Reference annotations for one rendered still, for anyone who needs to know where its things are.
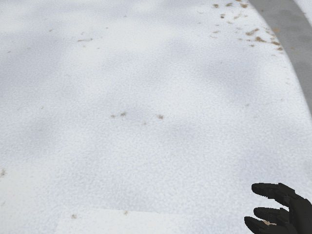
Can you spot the robot right hand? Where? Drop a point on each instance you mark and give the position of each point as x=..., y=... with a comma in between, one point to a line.
x=298, y=220

